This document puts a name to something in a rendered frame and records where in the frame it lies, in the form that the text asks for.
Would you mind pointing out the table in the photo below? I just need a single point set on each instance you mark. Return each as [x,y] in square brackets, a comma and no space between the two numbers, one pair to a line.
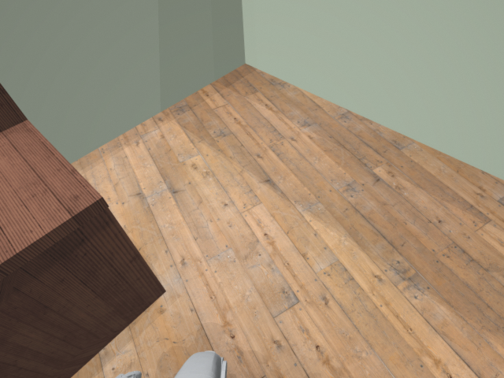
[71,280]

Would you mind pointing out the left robot thigh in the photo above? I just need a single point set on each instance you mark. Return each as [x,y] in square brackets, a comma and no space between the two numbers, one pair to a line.
[203,365]

